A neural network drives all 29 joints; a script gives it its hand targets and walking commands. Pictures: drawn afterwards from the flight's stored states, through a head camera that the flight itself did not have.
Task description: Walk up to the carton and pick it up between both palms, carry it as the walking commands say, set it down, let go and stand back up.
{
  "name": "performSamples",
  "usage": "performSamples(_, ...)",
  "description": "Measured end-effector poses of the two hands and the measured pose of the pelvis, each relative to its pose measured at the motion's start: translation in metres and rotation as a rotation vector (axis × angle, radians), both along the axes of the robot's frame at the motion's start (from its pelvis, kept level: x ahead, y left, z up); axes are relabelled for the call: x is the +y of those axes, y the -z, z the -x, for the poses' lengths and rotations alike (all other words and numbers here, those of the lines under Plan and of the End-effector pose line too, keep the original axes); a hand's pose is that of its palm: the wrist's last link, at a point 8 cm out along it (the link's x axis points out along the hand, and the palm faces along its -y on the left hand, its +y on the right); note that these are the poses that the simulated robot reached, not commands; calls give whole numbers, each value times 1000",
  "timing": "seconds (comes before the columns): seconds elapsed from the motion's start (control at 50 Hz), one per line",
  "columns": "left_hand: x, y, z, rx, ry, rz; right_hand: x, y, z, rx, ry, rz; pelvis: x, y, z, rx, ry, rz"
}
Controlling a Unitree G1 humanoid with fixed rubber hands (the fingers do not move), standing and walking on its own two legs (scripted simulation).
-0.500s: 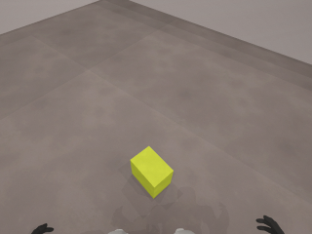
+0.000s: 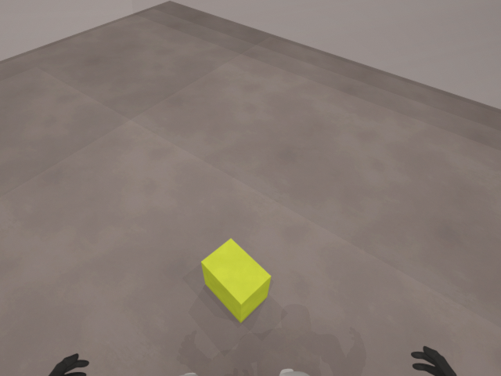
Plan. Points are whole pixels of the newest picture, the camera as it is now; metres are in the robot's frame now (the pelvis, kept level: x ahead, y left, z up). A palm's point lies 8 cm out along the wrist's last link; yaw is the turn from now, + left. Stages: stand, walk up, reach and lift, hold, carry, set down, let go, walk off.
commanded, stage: walk up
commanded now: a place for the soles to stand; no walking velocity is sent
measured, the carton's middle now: (235, 280) +0.57 +0.04 -0.62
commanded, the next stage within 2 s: none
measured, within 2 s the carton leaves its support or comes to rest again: neither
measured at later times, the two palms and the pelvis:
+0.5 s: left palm out of the picture +0.13 +0.30 -0.08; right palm out of the picture +0.12 -0.34 -0.08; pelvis +0.04 -0.03 +0.00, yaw +6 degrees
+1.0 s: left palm out of the picture +0.16 +0.22 -0.09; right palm (491, 331) +0.24 -0.43 -0.09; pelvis +0.11 -0.12 -0.01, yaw +17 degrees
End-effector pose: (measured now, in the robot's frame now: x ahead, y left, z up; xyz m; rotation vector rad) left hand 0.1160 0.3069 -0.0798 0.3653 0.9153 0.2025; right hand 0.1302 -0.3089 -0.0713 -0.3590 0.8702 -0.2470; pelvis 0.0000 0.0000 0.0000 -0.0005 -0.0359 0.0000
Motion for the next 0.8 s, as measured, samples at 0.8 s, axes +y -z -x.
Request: performSamples(0.8,-71,2,-100,-119,-91,110,-107,-2,-14,204,-10,165,-83,6,-81,16,-146,-48)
